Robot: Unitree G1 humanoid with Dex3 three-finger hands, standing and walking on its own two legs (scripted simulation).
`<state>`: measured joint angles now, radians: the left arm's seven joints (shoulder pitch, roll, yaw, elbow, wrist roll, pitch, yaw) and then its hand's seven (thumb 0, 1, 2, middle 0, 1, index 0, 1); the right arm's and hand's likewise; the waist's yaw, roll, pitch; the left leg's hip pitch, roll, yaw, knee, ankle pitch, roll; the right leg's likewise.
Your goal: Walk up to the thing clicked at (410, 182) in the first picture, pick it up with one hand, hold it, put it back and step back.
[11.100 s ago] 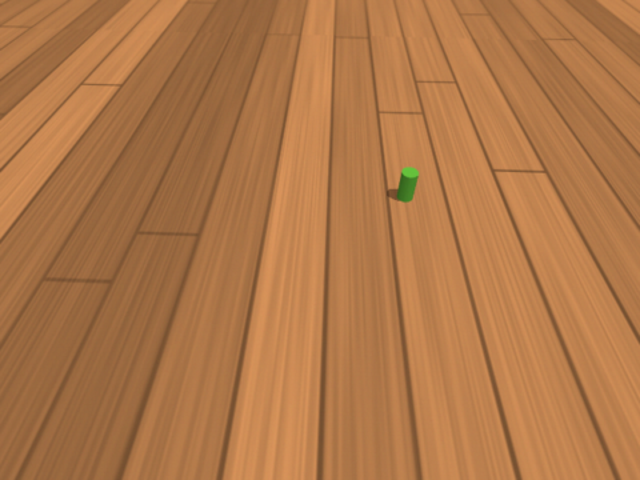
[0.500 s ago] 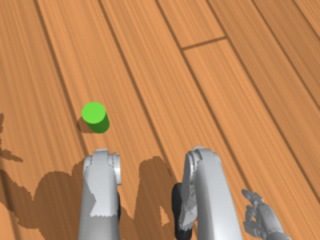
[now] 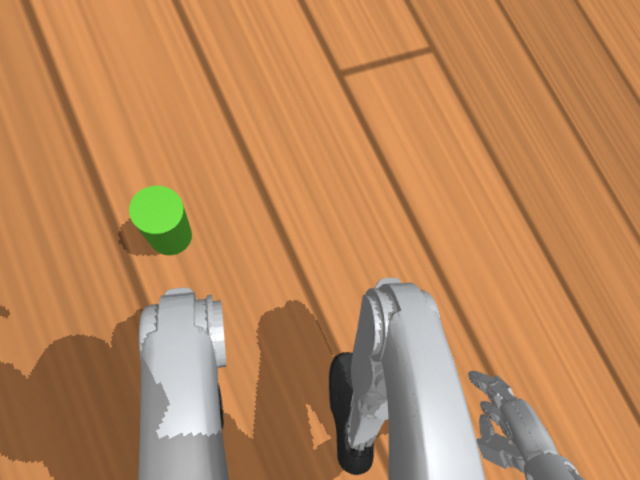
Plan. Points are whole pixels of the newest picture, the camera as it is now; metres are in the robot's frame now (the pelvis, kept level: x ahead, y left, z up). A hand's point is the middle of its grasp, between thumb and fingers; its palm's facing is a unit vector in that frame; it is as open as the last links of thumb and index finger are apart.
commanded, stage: approach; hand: left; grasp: from the side
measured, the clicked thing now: (164, 223) +0.46 +0.22 -0.29
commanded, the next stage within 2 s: close in in 0.26 s
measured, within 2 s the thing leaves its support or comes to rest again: neither
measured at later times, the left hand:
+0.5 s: hand (113, 233) +0.42 +0.27 -0.22, palm faces +0.02 -1.00 +0.05, open 17.5 cm
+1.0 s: hand (157, 232) +0.44 +0.22 -0.25, palm faces +0.05 -1.00 +0.03, open 17.3 cm
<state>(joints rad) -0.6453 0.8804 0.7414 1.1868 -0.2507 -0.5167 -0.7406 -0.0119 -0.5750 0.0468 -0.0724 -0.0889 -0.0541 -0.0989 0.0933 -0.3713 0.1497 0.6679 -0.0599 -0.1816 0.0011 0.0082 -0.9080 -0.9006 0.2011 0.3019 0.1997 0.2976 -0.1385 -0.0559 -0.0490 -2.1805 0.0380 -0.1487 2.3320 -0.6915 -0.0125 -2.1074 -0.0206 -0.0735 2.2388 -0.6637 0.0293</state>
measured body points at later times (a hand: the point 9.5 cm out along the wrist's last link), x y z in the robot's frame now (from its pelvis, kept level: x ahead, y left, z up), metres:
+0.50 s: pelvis -0.01 +0.01 -0.07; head +0.23 +0.14 +0.29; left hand +0.42 +0.33 -0.22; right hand +0.14 -0.26 -0.12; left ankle +0.08 +0.13 -0.33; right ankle +0.11 -0.13 -0.33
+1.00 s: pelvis -0.02 +0.02 -0.08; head +0.23 +0.17 +0.27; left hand +0.43 +0.27 -0.24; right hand +0.11 -0.25 -0.10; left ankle +0.08 +0.13 -0.33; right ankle +0.11 -0.13 -0.33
